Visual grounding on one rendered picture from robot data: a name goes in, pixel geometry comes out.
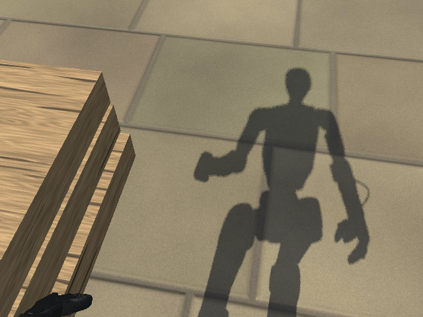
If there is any robot left hand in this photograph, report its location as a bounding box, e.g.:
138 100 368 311
17 293 93 317

